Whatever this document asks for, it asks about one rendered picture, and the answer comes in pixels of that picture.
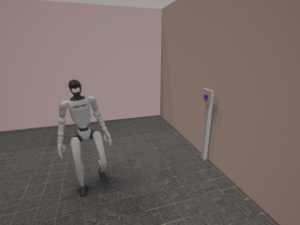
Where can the left robot foot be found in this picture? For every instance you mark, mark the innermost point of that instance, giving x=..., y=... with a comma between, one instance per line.
x=102, y=176

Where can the left robot hand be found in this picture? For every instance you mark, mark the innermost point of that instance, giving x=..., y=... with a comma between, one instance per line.
x=107, y=135

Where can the right robot hand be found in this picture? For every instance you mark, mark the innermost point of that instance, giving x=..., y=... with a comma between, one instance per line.
x=59, y=148

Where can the robot right forearm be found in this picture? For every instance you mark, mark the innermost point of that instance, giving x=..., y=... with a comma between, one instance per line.
x=60, y=132

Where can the robot left forearm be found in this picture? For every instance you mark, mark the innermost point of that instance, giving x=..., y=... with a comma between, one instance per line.
x=102, y=123

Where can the robot left upper arm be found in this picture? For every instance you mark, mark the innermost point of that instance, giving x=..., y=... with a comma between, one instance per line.
x=94, y=106

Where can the robot right upper arm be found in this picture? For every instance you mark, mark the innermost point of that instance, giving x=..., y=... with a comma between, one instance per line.
x=63, y=105

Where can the panel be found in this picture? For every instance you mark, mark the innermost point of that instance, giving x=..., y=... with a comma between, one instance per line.
x=207, y=120

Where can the robot right shin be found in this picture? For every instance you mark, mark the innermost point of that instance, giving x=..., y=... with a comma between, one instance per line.
x=80, y=177

